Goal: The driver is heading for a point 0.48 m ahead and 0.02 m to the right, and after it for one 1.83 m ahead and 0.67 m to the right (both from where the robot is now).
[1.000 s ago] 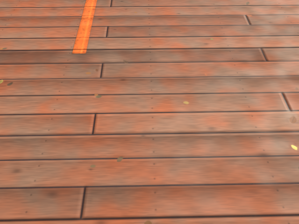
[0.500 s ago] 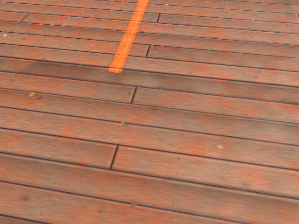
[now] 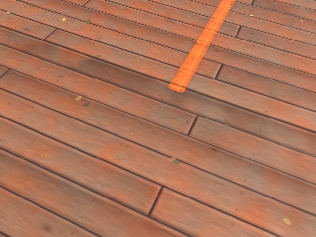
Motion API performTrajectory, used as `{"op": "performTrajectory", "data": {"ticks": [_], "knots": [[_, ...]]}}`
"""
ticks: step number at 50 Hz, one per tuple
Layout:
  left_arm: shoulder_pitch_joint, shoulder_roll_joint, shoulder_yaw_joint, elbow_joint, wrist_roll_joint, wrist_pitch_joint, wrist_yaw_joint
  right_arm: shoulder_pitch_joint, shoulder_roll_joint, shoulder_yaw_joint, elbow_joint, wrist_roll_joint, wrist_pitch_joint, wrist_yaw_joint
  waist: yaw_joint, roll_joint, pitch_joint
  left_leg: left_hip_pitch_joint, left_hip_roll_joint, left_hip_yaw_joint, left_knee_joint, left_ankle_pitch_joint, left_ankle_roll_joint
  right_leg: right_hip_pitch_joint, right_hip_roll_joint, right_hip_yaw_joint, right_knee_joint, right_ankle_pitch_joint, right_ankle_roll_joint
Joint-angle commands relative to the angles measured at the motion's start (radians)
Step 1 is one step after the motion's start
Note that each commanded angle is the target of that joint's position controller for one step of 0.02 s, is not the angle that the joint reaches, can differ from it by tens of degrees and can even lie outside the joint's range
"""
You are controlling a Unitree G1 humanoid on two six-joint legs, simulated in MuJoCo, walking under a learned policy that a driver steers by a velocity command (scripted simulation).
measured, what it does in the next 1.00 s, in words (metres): walks ahead: right foot, then left foot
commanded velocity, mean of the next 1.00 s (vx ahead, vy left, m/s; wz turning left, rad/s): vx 0.31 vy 0.00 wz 0.02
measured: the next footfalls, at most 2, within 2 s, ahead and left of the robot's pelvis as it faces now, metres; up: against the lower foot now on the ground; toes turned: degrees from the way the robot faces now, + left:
right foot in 0.28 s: +0.35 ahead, -0.13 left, +0.00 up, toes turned +12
left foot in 0.72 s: +0.47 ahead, +0.12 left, +0.00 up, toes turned +3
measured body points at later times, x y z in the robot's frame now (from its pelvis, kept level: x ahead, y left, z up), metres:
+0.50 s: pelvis +0.27 -0.04 +0.00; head +0.30 -0.04 +0.45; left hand +0.29 +0.23 -0.12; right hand +0.46 -0.28 -0.11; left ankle +0.25 +0.10 -0.67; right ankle +0.31 -0.14 -0.74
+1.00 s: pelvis +0.37 +0.01 +0.00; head +0.40 +0.02 +0.45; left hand +0.51 +0.29 -0.11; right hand +0.51 -0.27 -0.10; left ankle +0.43 +0.12 -0.74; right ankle +0.38 -0.13 -0.68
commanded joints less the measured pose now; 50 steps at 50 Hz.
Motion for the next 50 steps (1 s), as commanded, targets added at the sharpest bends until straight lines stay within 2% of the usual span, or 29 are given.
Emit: {"op": "performTrajectory", "data": {"ticks": [1,5,9,12,13,14,15,16,17,18,19,20,21,23,25,27,29,32,34,35,36,37,38,39,40,41,44,47,50], "knots": [[-0.004,0.065,0.018,-0.066,0.013,0.011,0.009,-0.016,-0.167,-0.038,-0.082,0.002,-0.020,-0.024,0.031,0.053,-0.048,0.006,0.244,-0.234,-0.162,0.321,0.173,-0.035,0.010,-0.024,-0.160,0.141,0.039],[-0.146,0.037,0.004,-0.112,0.001,0.003,-0.004,0.046,-0.163,-0.036,-0.075,0.010,-0.006,-0.035,-0.030,0.106,-0.039,0.002,0.196,-0.215,-0.128,0.200,0.110,0.023,0.076,-0.031,-0.454,0.354,0.035],[-0.217,0.067,0.009,-0.153,-0.011,-0.014,-0.024,0.094,-0.161,-0.035,-0.064,0.016,0.005,-0.039,-0.055,0.124,-0.039,0.093,0.236,-0.316,-0.051,0.133,0.095,0.050,0.109,-0.008,-0.577,0.342,0.015],[-0.161,0.098,0.020,-0.146,-0.012,-0.031,-0.036,0.084,-0.160,-0.036,-0.066,0.009,0.013,-0.047,-0.021,0.163,-0.051,0.165,0.274,-0.378,0.028,0.180,0.078,0.121,0.113,-0.012,-0.621,0.248,-0.025],[-0.083,0.110,0.028,-0.126,-0.006,-0.037,-0.034,0.068,-0.148,-0.031,-0.069,0.008,0.014,-0.047,0.022,0.170,-0.078,0.164,0.251,-0.366,0.086,0.273,0.061,0.226,0.126,-0.036,-0.663,0.258,-0.052],[0.029,0.141,0.041,-0.103,0.008,-0.042,-0.029,0.053,-0.114,-0.018,-0.079,0.002,0.010,-0.041,0.074,0.153,-0.163,0.124,0.200,-0.321,0.230,0.337,0.031,0.415,0.077,-0.006,-0.653,0.280,-0.097],[0.199,0.196,0.053,-0.086,0.018,-0.039,-0.023,0.057,-0.074,0.001,-0.100,-0.019,0.006,-0.039,0.136,0.037,-0.306,-0.023,0.130,-0.233,0.514,0.143,-0.008,0.683,-0.088,0.177,-0.628,0.280,-0.165],[0.288,0.252,0.073,-0.027,0.019,-0.026,-0.035,0.239,-0.026,0.014,-0.094,0.021,-0.004,-0.037,0.061,-0.342,-0.389,-0.386,0.000,-0.150,0.811,-0.400,-0.073,0.964,-0.283,0.648,-0.730,0.078,-0.337],[0.268,0.150,0.049,-0.043,-0.013,-0.022,-0.039,0.217,-0.124,0.002,-0.067,0.030,-0.008,-0.038,0.087,-0.212,-0.301,-0.515,0.069,-0.196,0.929,-0.406,-0.077,0.927,-0.282,0.712,-0.778,-0.150,-0.313],[0.215,0.094,0.034,-0.052,-0.018,-0.015,-0.035,0.086,-0.167,-0.008,-0.085,0.024,-0.008,-0.035,0.111,-0.098,-0.164,-0.550,0.101,-0.176,0.949,-0.311,-0.079,0.798,-0.237,0.552,-0.791,-0.145,-0.268],[0.159,0.089,0.026,-0.063,-0.006,-0.006,-0.035,0.014,-0.155,-0.006,-0.103,0.010,-0.009,-0.035,0.090,-0.012,-0.095,-0.520,0.137,-0.132,0.920,-0.241,-0.080,0.665,-0.197,0.440,-0.813,-0.040,-0.248],[0.130,0.078,0.020,-0.059,-0.001,-0.001,-0.035,-0.028,-0.142,-0.007,-0.117,-0.005,-0.014,-0.033,0.070,0.004,-0.046,-0.502,0.169,-0.114,0.859,-0.196,-0.082,0.573,-0.163,0.369,-0.836,0.066,-0.247],[0.112,0.071,0.011,-0.059,0.008,-0.002,-0.036,-0.029,-0.126,-0.007,-0.124,-0.010,-0.015,-0.030,0.040,-0.023,-0.034,-0.445,0.194,-0.089,0.812,-0.179,-0.087,0.504,-0.130,0.309,-0.848,0.236,-0.242],[0.115,0.064,0.004,-0.045,0.003,-0.005,-0.039,-0.007,-0.084,0.001,-0.124,-0.017,-0.014,-0.033,0.012,-0.054,-0.055,-0.371,0.193,-0.047,0.707,-0.205,-0.115,0.452,-0.096,0.211,-0.834,0.614,-0.256],[0.119,0.103,0.013,-0.031,-0.001,0.000,-0.031,-0.034,-0.049,0.014,-0.137,-0.027,-0.017,-0.037,0.007,-0.061,-0.083,-0.324,0.177,-0.013,0.555,-0.172,-0.143,0.431,-0.080,0.138,-0.818,0.840,-0.265],[0.128,0.148,0.027,-0.023,-0.013,0.020,-0.018,-0.079,-0.038,0.023,-0.141,-0.024,-0.016,-0.036,0.020,-0.074,-0.116,-0.238,0.149,0.006,0.415,-0.047,-0.155,0.403,-0.053,0.086,-0.807,0.847,-0.244],[0.158,0.166,0.034,-0.014,-0.024,0.040,-0.010,-0.135,-0.059,0.019,-0.149,-0.016,-0.008,-0.035,0.039,-0.087,-0.125,-0.195,0.117,0.005,0.322,0.056,-0.161,0.400,-0.040,0.084,-0.790,0.765,-0.223],[0.185,0.162,0.036,-0.011,-0.035,0.064,0.000,-0.197,-0.085,0.010,-0.172,-0.013,0.000,-0.035,0.049,-0.102,-0.111,-0.165,0.096,-0.021,0.210,0.077,-0.151,0.410,-0.047,0.147,-0.742,0.597,-0.199],[0.152,0.156,0.036,-0.027,-0.040,0.075,0.010,-0.163,-0.108,-0.004,-0.166,-0.015,-0.007,-0.034,0.011,-0.105,-0.114,-0.070,0.097,-0.029,0.083,0.141,-0.128,0.396,-0.034,0.196,-0.681,0.455,-0.164],[0.149,0.135,0.031,-0.036,-0.039,0.078,0.013,-0.134,-0.128,-0.012,-0.158,-0.024,-0.012,-0.037,-0.004,-0.088,-0.123,0.016,0.124,-0.031,0.012,0.226,-0.104,0.364,0.005,0.195,-0.622,0.376,-0.129],[0.154,0.082,0.016,-0.058,-0.023,0.075,0.013,-0.080,-0.184,-0.026,-0.161,-0.042,-0.015,-0.047,-0.011,0.004,-0.193,0.182,0.275,-0.136,0.030,0.447,-0.047,0.268,0.071,0.153,-0.464,0.201,-0.082],[0.259,0.013,-0.003,-0.061,0.001,0.070,0.010,-0.048,-0.224,-0.031,-0.176,-0.055,0.001,-0.059,0.024,0.232,-0.266,0.380,0.511,-0.326,0.096,0.832,0.080,0.053,0.185,0.050,-0.216,-0.341,-0.021],[0.328,0.067,0.004,-0.063,-0.018,0.074,0.010,-0.013,-0.205,-0.031,-0.161,-0.047,0.017,-0.050,0.023,0.322,-0.344,0.369,0.614,-0.471,0.054,0.721,0.187,-0.020,0.164,0.031,-0.023,-0.461,0.007],[0.296,0.135,0.025,-0.053,-0.026,0.090,0.015,-0.050,-0.158,-0.020,-0.171,-0.033,0.022,-0.047,0.017,0.214,-0.281,0.315,0.547,-0.425,0.017,0.512,0.172,-0.066,0.123,0.032,0.082,-0.385,0.028],[0.245,0.149,0.035,-0.056,-0.026,0.111,0.021,-0.101,-0.126,-0.009,-0.173,-0.027,0.026,-0.046,0.021,0.163,-0.217,0.245,0.484,-0.332,-0.005,0.367,0.131,-0.097,0.101,0.018,0.117,-0.310,0.043],[0.234,0.147,0.041,-0.053,-0.024,0.136,0.030,-0.153,-0.112,-0.001,-0.178,-0.027,0.029,-0.045,0.037,0.148,-0.176,0.162,0.444,-0.265,-0.034,0.279,0.109,-0.077,0.081,0.017,0.128,-0.254,0.058],[0.228,0.102,0.038,-0.079,-0.022,0.170,0.033,-0.217,-0.126,-0.006,-0.168,-0.044,0.033,-0.048,0.063,0.178,-0.114,-0.022,0.379,-0.106,-0.105,0.202,0.104,0.033,0.078,-0.032,0.108,-0.130,0.076],[0.163,0.075,0.028,-0.124,-0.017,0.170,0.024,-0.203,-0.136,-0.011,-0.149,-0.038,0.036,-0.061,0.043,0.170,-0.121,0.009,0.398,-0.054,-0.111,0.199,0.121,0.049,0.057,-0.044,-0.033,-0.079,0.071],[0.119,0.069,0.019,-0.157,-0.015,0.168,0.004,-0.204,-0.171,-0.024,-0.140,-0.031,0.044,-0.064,0.028,0.171,-0.144,0.018,0.425,-0.018,-0.105,0.199,0.125,0.136,0.045,-0.072,-0.179,-0.061,0.050]]}}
